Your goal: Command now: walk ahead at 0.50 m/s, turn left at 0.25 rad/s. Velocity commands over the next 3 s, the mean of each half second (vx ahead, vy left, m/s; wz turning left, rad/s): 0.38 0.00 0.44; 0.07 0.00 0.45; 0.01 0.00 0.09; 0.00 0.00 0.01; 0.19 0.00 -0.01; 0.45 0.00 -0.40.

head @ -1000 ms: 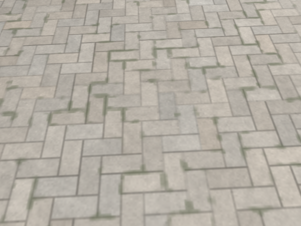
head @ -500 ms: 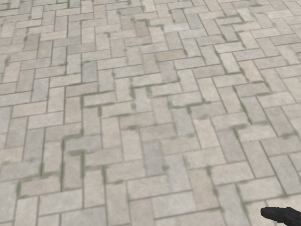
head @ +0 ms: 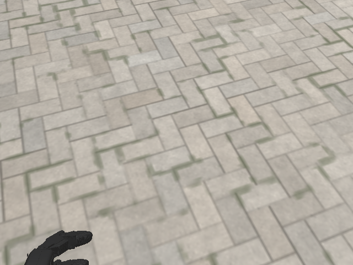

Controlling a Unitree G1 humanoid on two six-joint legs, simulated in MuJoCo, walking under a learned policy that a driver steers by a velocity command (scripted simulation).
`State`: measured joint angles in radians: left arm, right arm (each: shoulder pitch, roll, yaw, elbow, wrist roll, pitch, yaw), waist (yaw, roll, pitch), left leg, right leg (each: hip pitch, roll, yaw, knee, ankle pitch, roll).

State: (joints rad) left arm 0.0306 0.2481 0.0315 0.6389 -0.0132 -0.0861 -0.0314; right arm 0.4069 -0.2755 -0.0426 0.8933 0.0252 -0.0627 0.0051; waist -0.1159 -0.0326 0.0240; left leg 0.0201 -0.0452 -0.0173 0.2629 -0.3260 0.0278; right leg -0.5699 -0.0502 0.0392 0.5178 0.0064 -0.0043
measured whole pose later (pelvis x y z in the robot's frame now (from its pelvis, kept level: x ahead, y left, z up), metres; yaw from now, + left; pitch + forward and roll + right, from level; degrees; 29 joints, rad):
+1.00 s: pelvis +0.33 +0.02 -0.01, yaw +29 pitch +2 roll +0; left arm 0.18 0.27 0.05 0.77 0.02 -0.01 0.01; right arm 0.15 -0.28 -0.06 0.64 -0.01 0.04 -0.02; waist 0.00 0.03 0.01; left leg -0.40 -0.11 -0.15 0.57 -0.21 0.03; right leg -0.32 0.00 0.04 0.55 -0.28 0.02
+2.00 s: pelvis +0.36 +0.01 +0.00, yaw +30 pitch -2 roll +0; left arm 0.21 0.23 0.01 0.98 0.00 -0.02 0.02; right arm 0.22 -0.22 -0.04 0.94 -0.01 0.02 -0.05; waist 0.01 0.00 0.04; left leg -0.21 -0.01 -0.11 0.50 -0.26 -0.03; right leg -0.19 0.01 0.01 0.51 -0.29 -0.01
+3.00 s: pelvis +0.67 +0.16 -0.01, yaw +15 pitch +1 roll -1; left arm 0.18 0.27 0.07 0.83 -0.01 -0.07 -0.04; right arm 0.25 -0.26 -0.03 0.89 0.01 -0.14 -0.01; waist 0.00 0.01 0.05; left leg -0.41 0.05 -0.05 1.25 -0.34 0.03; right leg -0.33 0.13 -0.02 0.46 -0.14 -0.12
